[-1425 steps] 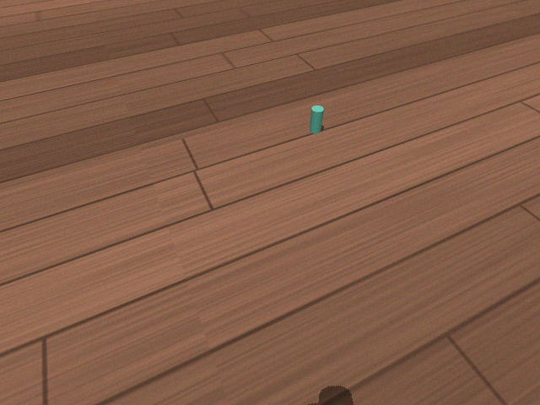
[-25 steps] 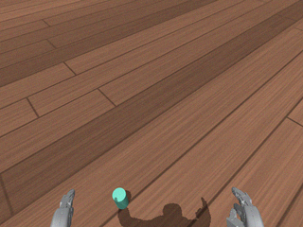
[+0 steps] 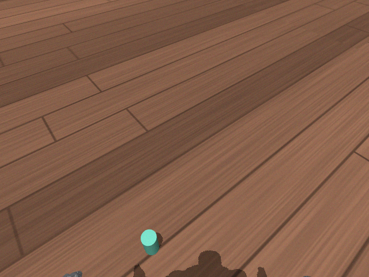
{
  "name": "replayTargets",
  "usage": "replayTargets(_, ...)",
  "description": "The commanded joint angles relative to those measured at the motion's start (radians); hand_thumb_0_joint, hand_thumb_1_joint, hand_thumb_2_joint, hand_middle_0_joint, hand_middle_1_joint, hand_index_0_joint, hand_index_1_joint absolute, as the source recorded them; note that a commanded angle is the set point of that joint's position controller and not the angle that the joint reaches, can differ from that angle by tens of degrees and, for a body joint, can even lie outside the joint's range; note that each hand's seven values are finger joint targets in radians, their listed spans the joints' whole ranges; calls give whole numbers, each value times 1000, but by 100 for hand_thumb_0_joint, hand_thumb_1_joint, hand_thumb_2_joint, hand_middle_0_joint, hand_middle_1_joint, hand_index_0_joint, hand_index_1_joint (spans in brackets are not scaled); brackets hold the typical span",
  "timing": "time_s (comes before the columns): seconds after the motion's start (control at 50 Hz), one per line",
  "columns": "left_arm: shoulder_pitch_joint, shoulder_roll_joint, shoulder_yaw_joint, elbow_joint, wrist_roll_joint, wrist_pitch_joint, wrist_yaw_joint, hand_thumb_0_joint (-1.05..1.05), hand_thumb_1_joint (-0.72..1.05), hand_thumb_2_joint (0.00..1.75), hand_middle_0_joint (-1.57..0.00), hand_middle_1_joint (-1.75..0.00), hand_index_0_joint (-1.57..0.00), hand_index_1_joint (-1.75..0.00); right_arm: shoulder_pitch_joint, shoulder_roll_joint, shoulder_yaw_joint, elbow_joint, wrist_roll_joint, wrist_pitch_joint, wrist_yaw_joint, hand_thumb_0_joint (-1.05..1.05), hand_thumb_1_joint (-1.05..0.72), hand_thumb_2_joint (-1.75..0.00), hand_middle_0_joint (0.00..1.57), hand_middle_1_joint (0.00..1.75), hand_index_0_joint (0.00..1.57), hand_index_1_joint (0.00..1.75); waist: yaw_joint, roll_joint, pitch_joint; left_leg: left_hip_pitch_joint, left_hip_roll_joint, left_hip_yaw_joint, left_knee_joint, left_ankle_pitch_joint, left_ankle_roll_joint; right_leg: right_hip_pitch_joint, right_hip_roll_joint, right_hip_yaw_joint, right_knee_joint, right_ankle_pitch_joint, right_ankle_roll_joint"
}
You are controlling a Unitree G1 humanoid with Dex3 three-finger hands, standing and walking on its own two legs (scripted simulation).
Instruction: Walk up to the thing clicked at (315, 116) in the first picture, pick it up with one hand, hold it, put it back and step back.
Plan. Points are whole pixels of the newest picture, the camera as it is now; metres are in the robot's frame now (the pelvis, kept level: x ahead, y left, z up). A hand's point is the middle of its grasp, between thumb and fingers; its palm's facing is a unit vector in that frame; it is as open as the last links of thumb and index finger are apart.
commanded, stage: stand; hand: left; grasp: from the side
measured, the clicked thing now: (150, 242) +0.40 +0.17 -0.67
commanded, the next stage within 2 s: step back in 1.90 s
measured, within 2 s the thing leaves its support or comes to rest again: neither
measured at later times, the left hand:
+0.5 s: hand out of the picture +0.03 +0.25 -0.13, palm faces +0.00 -0.94 -0.34, open 7.4 cm
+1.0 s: hand out of the picture +0.04 +0.23 -0.13, palm faces -0.01 -0.94 -0.34, open 7.4 cm
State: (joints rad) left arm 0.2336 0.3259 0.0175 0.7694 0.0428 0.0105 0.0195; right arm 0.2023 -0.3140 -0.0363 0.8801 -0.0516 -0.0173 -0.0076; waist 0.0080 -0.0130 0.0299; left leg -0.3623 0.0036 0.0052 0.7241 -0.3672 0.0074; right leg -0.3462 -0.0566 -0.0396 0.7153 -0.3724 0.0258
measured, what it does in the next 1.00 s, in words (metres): stands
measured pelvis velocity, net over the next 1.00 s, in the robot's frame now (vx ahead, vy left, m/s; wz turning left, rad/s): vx -0.01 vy -0.01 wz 0.01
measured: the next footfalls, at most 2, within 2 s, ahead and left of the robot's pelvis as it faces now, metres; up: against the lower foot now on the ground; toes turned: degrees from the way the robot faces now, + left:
none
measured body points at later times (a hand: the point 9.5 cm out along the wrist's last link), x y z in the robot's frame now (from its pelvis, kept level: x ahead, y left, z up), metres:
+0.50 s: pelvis -0.02 +0.00 +0.03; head -0.02 +0.00 +0.48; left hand +0.03 +0.30 -0.11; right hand +0.06 -0.28 -0.11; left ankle +0.01 +0.12 -0.72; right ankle +0.00 -0.14 -0.72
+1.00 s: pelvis -0.01 -0.01 +0.03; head -0.01 -0.02 +0.48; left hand +0.04 +0.28 -0.10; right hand +0.04 -0.30 -0.11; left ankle +0.01 +0.12 -0.72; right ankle +0.00 -0.14 -0.72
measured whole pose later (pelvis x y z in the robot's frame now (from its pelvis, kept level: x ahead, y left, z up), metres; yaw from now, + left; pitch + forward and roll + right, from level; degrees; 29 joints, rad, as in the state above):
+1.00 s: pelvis -0.01 -0.01 +0.03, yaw +0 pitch -3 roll +0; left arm 0.14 0.32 0.00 1.16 0.02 -0.01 0.00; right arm 0.14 -0.33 -0.01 1.16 -0.02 0.00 0.00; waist 0.00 0.02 0.06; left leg -0.14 0.01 0.00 0.35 -0.16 -0.01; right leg -0.13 -0.04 -0.06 0.36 -0.18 0.01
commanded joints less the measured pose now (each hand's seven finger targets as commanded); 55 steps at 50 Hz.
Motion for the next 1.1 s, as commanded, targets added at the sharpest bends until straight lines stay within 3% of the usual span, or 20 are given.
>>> replayTargets(0.0,-52,152,45,0,-10,-49,17,0,90,90,-20,-30,-20,-30,-34,-157,-41,-32,5,-29,-11,0,-90,-90,20,30,20,30,6,45,-118,104,71,-110,-204,315,43,131,-51,67,-162,276,-62)
replayTargets(0.02,-41,155,42,27,-13,-48,18,0,90,90,-20,-30,-20,-30,-42,-160,-39,-16,6,-29,-13,0,-90,-90,20,30,20,30,11,44,-115,134,76,-111,-212,361,40,136,-54,64,-175,307,-59)
replayTargets(0.08,-61,164,37,92,-15,-39,19,0,90,90,-20,-30,-20,-30,-48,-175,-33,27,13,-20,-17,0,-90,-90,20,30,20,30,6,50,-73,117,87,-126,-296,303,34,181,-50,58,-230,254,-50)
replayTargets(0.14,-58,174,33,154,-16,-37,19,0,90,90,-20,-30,-20,-30,-61,-185,-29,69,18,-16,-19,0,-90,-90,20,30,20,30,12,30,-73,172,88,-118,-315,341,28,209,-65,60,-275,283,-48)
replayTargets(0.18,-72,173,27,185,-17,-34,16,0,90,90,-20,-30,-20,-30,-57,-192,-26,95,21,-11,-19,0,-90,-90,20,30,20,30,5,38,-34,146,90,-124,-367,253,24,215,-61,59,-314,211,-42)
replayTargets(0.26,-93,190,25,237,-15,-35,14,0,90,90,-20,-30,-20,-30,-73,-195,-25,134,23,-7,-16,0,-90,-90,20,30,20,30,0,33,1,147,91,-131,-425,162,18,218,-64,59,-355,168,-37)
replayTargets(0.46,-106,193,17,303,-14,-45,11,0,90,90,-20,-30,-20,-30,-98,-193,-25,186,28,-4,-8,0,-90,-90,20,30,20,30,2,9,-15,202,91,-118,-438,207,14,224,-82,71,-427,163,-29)
replayTargets(0.58,-119,203,21,324,-16,-39,7,0,90,90,-20,-30,-20,-30,-102,-201,-22,200,28,0,-7,0,-90,-90,20,30,20,30,-1,32,12,161,94,-128,-475,101,10,212,-71,66,-429,105,-28)
replayTargets(0.64,-114,200,19,328,-15,-42,5,0,90,90,-20,-30,-20,-30,-107,-196,-20,202,31,-2,-4,0,-90,-90,20,30,20,30,2,20,-12,195,96,-118,-453,160,11,212,-81,76,-435,123,-33)
replayTargets(0.74,-118,207,18,335,-17,-41,4,0,90,90,-20,-30,-20,-30,-105,-206,-17,210,31,2,-2,0,-90,-90,20,30,20,30,-3,11,17,159,92,-117,-461,102,9,191,-74,80,-454,56,-30)
replayTargets(0.8,-126,212,20,333,-20,-41,3,0,90,90,-20,-30,-20,-30,-95,-200,-14,211,31,2,-1,0,-90,-90,20,30,20,30,-5,10,7,175,93,-110,-451,131,12,190,-82,92,-454,68,-34)
replayTargets(0.92,-129,206,21,338,-24,-45,1,0,90,90,-20,-30,-20,-30,-107,-206,-11,215,32,-5,-5,0,-90,-90,20,30,20,30,2,8,-28,209,107,-107,-445,242,13,230,-85,86,-435,196,-36)
replayTargets(1.08,-138,209,23,341,-27,-43,0,0,90,90,-20,-30,-20,-30,-107,-213,-9,220,34,-4,-6,0,-90,-90,20,30,20,30,-2,12,-30,231,111,-96,-450,258,6,230,-85,90,-452,205,-36)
